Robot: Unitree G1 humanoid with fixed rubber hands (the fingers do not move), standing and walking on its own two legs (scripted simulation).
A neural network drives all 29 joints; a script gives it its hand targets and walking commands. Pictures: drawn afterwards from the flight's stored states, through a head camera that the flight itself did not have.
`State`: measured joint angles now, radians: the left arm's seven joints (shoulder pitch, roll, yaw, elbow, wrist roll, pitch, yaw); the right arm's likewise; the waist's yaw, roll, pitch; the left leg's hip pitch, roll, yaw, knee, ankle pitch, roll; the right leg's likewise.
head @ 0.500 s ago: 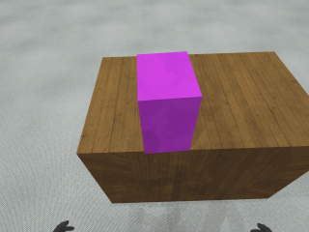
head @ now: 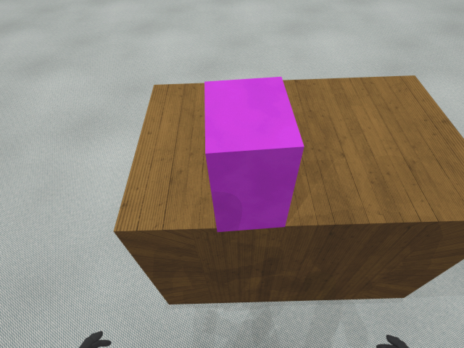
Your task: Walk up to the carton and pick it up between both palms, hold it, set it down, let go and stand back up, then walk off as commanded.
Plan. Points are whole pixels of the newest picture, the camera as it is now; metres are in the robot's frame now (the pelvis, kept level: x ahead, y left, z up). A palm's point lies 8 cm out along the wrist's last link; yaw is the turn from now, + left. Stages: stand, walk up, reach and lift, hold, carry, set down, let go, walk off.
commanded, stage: walk up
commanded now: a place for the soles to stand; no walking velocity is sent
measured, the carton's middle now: (247, 159) +0.48 -0.01 +0.01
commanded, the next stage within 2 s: none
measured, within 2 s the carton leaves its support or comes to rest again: neither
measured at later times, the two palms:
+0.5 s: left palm out of the picture +0.09 +0.30 -0.10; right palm out of the picture +0.09 -0.27 -0.11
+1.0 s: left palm out of the picture +0.09 +0.29 -0.10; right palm out of the picture +0.09 -0.28 -0.12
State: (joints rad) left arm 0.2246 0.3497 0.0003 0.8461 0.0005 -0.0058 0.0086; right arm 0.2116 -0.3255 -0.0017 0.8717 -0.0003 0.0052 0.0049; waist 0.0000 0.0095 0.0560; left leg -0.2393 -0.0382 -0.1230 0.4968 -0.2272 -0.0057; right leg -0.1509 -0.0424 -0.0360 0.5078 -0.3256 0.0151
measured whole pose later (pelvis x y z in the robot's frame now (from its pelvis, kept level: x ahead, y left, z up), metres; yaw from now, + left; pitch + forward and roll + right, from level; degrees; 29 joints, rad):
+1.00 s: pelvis +0.01 +0.00 +0.00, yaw +1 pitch -2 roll +1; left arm 0.21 0.35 0.00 0.85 0.00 0.00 0.01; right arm 0.21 -0.33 0.00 0.87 0.00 0.01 0.00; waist 0.00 0.01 0.09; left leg -0.24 -0.06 -0.15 0.53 -0.24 -0.01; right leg -0.13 -0.05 -0.04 0.53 -0.36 0.01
